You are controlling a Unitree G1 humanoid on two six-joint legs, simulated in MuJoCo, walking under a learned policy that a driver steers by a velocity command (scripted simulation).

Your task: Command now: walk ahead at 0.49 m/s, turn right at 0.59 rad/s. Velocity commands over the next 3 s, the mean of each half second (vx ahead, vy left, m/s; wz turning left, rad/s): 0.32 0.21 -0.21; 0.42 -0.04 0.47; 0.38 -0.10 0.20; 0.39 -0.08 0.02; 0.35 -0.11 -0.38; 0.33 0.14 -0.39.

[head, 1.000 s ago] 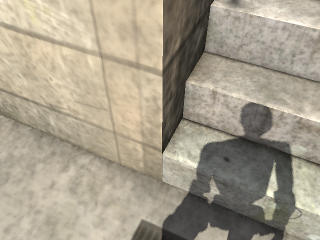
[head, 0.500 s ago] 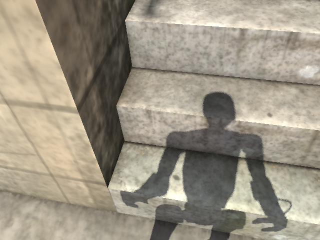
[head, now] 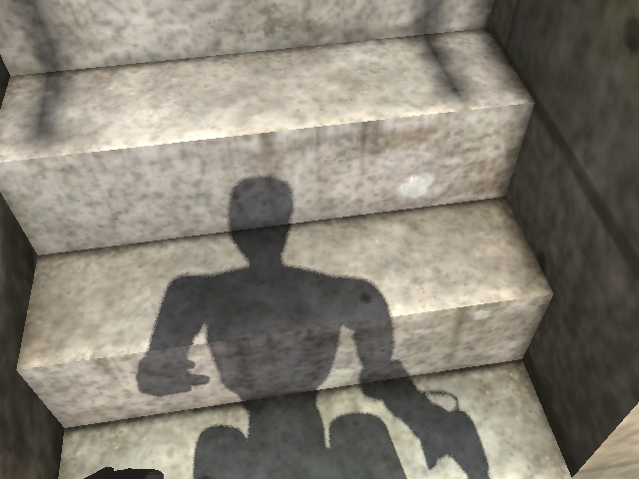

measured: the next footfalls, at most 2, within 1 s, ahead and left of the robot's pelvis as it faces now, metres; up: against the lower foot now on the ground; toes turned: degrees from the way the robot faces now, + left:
right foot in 0.12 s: +0.15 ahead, -0.16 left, +0.00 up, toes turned -5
left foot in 0.66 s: +0.11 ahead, +0.14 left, +0.00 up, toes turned +3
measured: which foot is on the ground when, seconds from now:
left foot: down 0.00-0.10, up 0.12-0.64, down 0.66-1.00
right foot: up 0.00-0.10, down 0.12-0.66, up 0.68-1.00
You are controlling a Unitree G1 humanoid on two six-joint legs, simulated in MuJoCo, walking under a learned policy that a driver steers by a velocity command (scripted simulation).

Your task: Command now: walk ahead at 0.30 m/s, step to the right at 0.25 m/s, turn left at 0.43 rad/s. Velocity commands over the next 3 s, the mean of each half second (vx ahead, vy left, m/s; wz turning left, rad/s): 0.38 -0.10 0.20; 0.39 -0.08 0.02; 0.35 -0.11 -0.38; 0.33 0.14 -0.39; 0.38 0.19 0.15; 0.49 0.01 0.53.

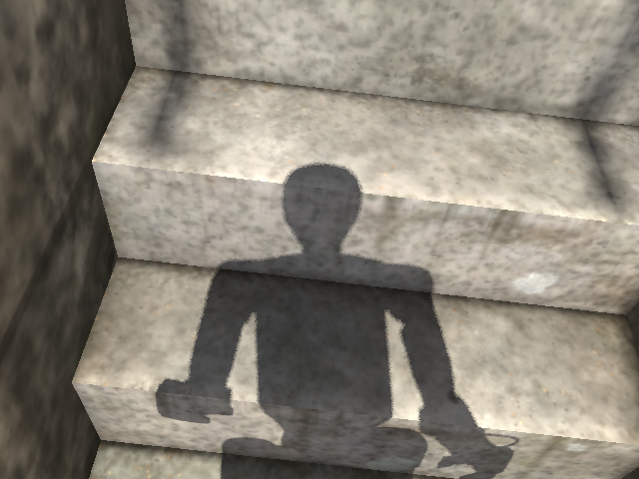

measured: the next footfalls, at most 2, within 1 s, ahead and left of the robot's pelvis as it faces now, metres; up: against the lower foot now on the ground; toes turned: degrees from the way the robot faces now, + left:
right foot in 0.34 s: +0.20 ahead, -0.27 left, +0.22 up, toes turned -8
left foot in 0.88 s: +0.34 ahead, +0.06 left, +0.21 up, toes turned +6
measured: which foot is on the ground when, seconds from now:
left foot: down 0.00-0.36, up 0.38-0.86, down 0.88-1.00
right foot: up 0.00-0.32, down 0.34-0.88, up 0.90-1.00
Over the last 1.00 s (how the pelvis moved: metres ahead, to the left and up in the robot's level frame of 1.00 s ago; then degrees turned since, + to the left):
0.14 0.04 0.00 13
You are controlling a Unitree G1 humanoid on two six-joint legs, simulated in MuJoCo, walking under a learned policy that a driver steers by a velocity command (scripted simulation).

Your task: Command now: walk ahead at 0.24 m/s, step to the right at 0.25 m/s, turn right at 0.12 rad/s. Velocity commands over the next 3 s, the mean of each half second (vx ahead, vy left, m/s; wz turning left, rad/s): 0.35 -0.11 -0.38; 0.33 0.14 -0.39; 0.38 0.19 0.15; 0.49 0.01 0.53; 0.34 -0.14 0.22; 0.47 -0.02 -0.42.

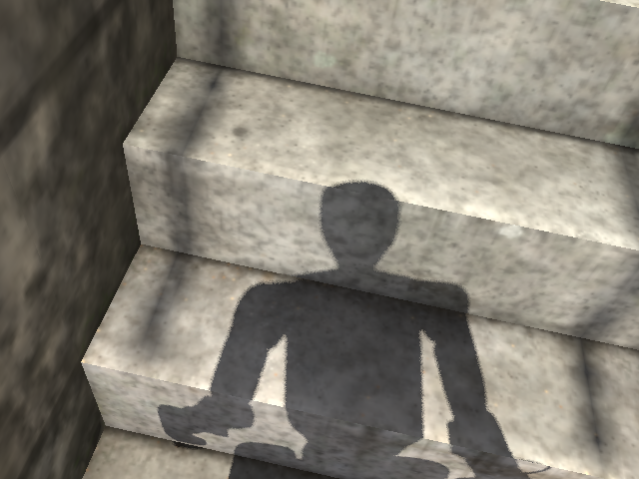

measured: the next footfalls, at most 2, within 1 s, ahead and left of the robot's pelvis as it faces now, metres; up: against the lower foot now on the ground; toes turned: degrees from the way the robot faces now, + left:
right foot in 0.44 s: +0.03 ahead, -0.18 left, +0.00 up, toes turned -11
left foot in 0.84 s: +0.31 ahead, -0.04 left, +0.22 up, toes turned -19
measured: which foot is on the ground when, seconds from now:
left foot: down 0.00-0.44, up 0.46-0.82, down 0.84-1.00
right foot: up 0.00-0.42, down 0.44-0.84, up 0.86-1.00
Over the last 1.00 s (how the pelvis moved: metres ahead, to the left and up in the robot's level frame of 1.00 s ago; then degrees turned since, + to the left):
0.23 -0.06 0.19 5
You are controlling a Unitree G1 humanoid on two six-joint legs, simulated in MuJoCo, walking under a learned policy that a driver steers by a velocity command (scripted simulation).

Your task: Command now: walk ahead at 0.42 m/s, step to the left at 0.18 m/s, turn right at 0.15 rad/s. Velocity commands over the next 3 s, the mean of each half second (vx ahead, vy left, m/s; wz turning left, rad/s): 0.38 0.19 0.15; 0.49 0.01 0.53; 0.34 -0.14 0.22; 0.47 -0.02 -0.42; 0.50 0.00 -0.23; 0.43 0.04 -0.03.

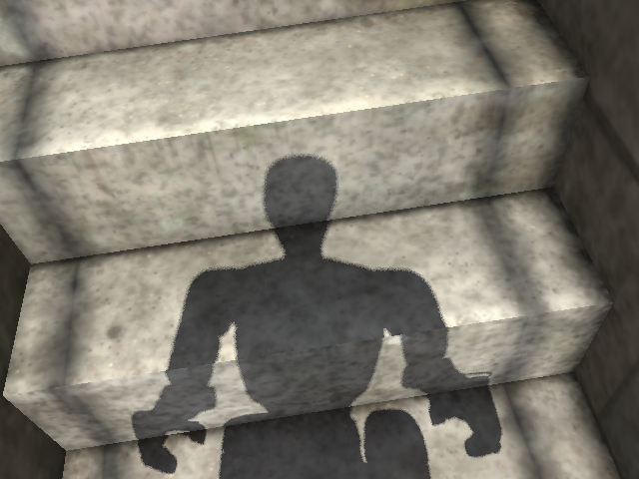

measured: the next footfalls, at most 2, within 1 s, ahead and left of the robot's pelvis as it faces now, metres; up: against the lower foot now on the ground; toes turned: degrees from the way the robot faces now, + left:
right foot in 0.52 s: -0.06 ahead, -0.16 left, -0.17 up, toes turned -3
left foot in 0.62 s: +0.06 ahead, +0.06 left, +0.00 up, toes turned +2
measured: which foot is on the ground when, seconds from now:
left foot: down 0.00-0.50, up 0.52-0.60, down 0.62-0.78, up 0.80-1.00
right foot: up 0.00-0.50, down 0.52-0.64, up 0.66-0.84, down 0.86-1.00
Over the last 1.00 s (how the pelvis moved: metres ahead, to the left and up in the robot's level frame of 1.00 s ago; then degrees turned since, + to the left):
0.15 -0.04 0.16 -23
